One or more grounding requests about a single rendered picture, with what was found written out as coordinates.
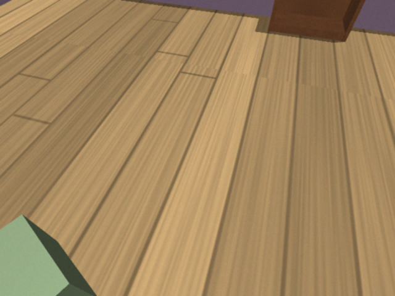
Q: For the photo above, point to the bookshelf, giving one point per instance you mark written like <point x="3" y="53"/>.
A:
<point x="327" y="19"/>

